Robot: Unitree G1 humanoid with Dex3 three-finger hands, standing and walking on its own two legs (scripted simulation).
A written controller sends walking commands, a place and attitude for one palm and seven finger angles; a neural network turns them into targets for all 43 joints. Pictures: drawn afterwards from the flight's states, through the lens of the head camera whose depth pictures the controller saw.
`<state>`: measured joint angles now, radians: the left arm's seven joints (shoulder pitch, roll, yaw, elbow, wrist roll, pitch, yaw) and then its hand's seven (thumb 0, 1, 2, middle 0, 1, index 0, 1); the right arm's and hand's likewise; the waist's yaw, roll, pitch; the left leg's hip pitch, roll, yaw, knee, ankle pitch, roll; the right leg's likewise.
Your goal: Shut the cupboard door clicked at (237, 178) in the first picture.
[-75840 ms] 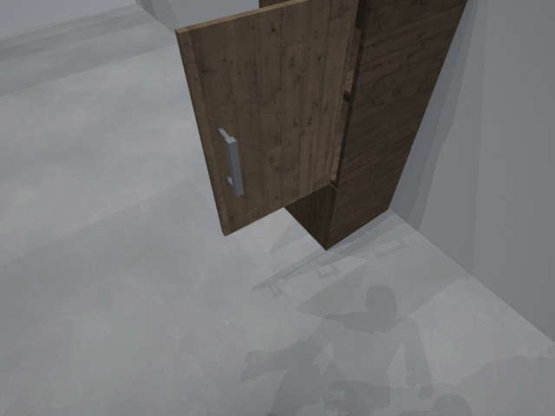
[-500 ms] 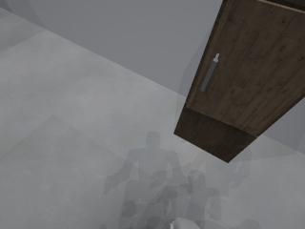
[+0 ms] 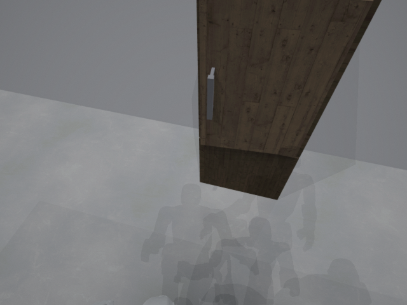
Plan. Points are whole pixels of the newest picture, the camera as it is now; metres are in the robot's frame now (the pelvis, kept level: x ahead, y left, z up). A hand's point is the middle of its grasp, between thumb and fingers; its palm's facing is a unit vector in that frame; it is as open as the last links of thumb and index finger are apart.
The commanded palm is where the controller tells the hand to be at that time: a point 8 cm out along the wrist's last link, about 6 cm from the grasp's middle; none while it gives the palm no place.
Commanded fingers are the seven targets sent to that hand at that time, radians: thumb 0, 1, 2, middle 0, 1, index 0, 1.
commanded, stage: turn to face it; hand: left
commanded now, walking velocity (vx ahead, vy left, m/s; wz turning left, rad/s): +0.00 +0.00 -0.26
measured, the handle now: (211, 94) +0.73 +0.01 -0.05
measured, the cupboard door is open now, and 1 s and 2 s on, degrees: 6 6 6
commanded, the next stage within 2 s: take the last steps up to it in 0.06 s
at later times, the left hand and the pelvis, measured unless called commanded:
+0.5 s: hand out of the picture +0.14 +0.17 -0.16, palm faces -0.19 -0.96 -0.20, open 7.4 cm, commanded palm none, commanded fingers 0.00 0.90 0.90 -0.20 -0.30 -0.20 -0.30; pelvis +0.04 -0.02 +0.00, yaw -10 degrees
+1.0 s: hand (170, 284) +0.20 +0.09 -0.20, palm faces -0.13 -0.98 -0.13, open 7.4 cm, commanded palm none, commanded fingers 0.00 0.90 0.90 -0.20 -0.30 -0.20 -0.30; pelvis +0.20 -0.07 -0.01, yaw -10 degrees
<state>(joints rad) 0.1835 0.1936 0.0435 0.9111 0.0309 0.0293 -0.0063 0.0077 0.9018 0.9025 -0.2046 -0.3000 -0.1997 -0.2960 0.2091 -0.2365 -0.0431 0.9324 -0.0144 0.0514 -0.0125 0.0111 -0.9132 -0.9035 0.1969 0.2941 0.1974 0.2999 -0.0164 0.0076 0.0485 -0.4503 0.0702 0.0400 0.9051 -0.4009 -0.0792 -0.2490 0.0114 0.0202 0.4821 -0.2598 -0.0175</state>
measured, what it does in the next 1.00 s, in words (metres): walks ahead: left foot, then right foot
